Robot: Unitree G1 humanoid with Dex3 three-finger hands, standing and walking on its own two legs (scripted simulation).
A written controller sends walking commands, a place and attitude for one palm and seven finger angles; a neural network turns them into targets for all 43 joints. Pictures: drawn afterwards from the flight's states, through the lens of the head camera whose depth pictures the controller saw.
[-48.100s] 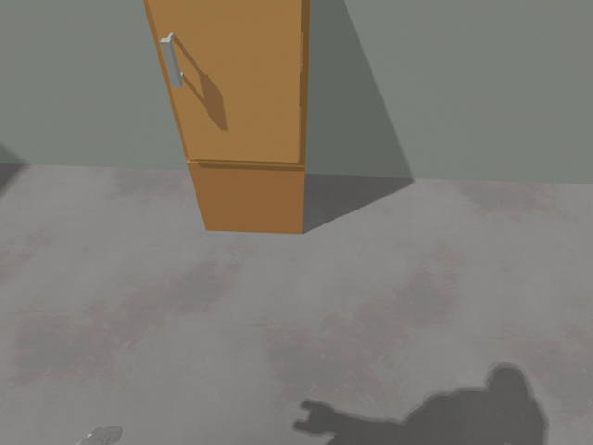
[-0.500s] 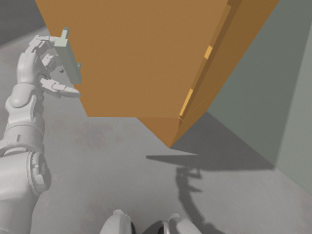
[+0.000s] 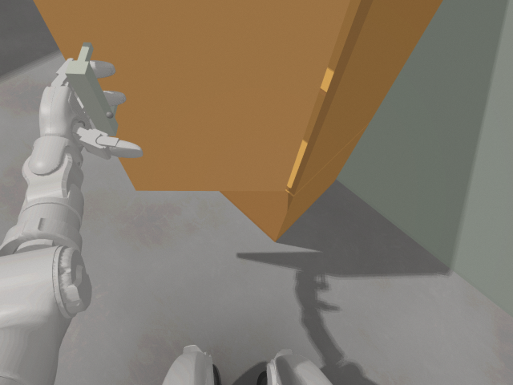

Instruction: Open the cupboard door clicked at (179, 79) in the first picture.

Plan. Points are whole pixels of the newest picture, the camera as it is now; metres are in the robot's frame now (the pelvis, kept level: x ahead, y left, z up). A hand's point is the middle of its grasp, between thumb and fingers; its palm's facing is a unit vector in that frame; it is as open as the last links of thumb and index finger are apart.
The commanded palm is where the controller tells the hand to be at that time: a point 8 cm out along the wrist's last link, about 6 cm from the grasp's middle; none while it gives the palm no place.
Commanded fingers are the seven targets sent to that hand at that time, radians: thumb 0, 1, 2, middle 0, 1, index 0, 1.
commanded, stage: slide the fingers in behind the handle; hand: left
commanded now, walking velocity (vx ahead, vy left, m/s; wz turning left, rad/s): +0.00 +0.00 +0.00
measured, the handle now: (98, 91) +0.55 +0.21 +0.09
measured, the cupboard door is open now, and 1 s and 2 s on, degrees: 46 46 75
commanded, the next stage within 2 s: close the thumb around the handle in 0.34 s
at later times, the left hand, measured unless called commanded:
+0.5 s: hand (107, 115) +0.50 +0.19 +0.08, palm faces -0.02 -1.00 -0.01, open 13.9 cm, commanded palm +0.48 +0.24 +0.09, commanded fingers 0.00 -0.28 0.40 -0.32 -1.22 -0.32 -1.22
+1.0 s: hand (109, 114) +0.50 +0.19 +0.08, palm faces -0.01 -1.00 -0.02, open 6.4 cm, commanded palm +0.49 +0.23 +0.09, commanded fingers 0.00 0.90 0.90 -0.40 -1.35 -0.40 -1.35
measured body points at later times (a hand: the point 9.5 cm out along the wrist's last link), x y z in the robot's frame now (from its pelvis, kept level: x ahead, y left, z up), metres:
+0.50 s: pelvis +0.01 +0.00 +0.00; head +0.12 +0.02 +0.44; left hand +0.50 +0.24 +0.09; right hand +0.01 -0.27 -0.11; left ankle +0.03 +0.09 -0.68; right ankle -0.01 -0.09 -0.68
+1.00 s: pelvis +0.00 +0.01 +0.00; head +0.12 +0.02 +0.43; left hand +0.50 +0.24 +0.09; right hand +0.00 -0.26 -0.11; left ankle +0.03 +0.09 -0.68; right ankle -0.01 -0.09 -0.68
